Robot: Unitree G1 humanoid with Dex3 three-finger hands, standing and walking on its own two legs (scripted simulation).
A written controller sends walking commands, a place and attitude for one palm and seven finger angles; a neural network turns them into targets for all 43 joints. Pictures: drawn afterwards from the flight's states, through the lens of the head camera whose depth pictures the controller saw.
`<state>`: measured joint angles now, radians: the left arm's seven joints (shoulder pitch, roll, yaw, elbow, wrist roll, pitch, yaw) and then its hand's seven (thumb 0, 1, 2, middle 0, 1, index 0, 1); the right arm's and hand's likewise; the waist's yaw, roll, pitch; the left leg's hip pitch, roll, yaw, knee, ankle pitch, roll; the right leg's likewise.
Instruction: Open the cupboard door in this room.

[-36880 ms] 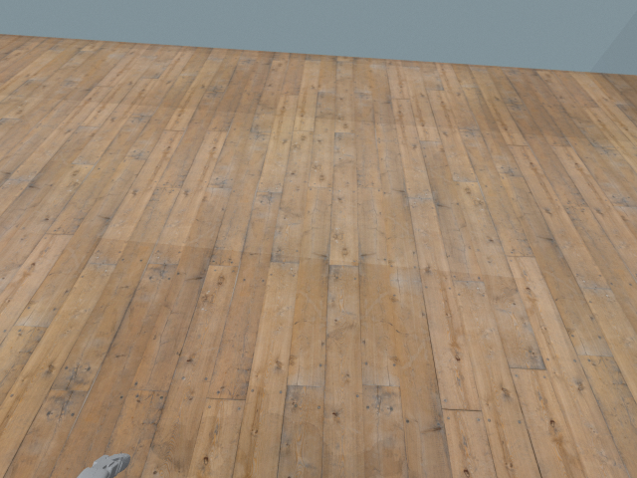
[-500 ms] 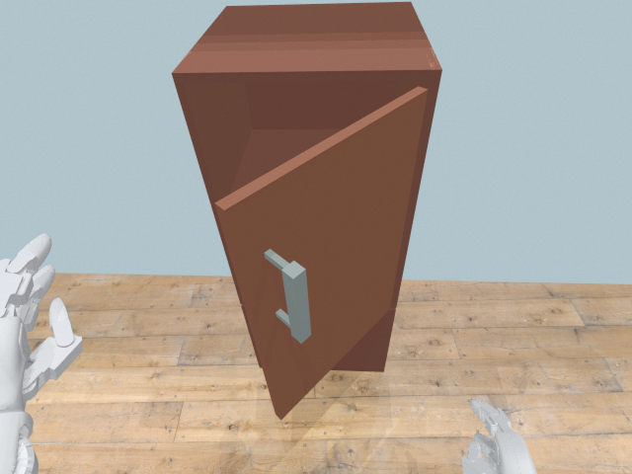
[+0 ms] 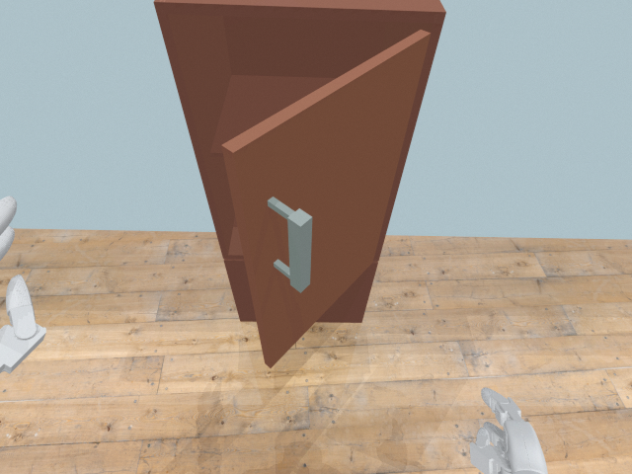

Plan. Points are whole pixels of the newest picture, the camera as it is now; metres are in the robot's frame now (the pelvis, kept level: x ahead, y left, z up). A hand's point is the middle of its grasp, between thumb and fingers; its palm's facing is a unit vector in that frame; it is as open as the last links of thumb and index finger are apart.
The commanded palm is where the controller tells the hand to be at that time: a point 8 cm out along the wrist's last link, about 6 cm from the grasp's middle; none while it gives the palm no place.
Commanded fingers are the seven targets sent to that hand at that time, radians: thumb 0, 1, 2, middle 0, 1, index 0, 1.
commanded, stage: step back with the hand held close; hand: left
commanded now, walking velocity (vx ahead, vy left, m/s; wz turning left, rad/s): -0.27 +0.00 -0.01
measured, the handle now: (289, 246) +0.39 +0.07 +0.06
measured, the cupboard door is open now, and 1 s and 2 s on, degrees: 49 49 49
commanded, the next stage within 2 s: stop stepping back and stand still in 0.60 s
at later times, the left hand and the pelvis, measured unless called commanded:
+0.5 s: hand out of the picture +0.12 +0.29 +0.18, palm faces +0.47 -0.75 -0.47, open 7.4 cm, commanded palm +0.06 +0.31 +0.18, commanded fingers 0.00 0.90 0.90 -0.20 -0.30 -0.20 -0.30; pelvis -0.07 +0.01 +0.00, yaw +2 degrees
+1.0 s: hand out of the picture +0.05 +0.24 +0.16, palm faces +0.36 -0.78 -0.51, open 7.4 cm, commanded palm -0.01 +0.27 +0.18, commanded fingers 0.00 0.90 0.90 -0.20 -0.30 -0.20 -0.30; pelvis -0.16 -0.03 +0.00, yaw -1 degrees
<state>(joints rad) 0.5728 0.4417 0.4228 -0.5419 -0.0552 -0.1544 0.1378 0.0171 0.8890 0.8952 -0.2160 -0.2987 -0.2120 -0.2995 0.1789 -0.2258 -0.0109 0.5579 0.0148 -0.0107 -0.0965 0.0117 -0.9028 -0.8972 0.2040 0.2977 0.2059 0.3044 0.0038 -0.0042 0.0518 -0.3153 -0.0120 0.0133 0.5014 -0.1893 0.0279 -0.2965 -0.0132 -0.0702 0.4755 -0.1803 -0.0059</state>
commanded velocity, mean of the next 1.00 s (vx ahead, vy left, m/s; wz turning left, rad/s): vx -0.20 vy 0.02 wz -0.02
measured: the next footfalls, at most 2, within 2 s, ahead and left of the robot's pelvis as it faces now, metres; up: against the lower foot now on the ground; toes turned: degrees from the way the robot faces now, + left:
right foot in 0.60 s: -0.20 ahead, -0.11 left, +0.00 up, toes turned -1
left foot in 0.78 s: -0.02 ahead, +0.07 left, +0.00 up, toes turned -1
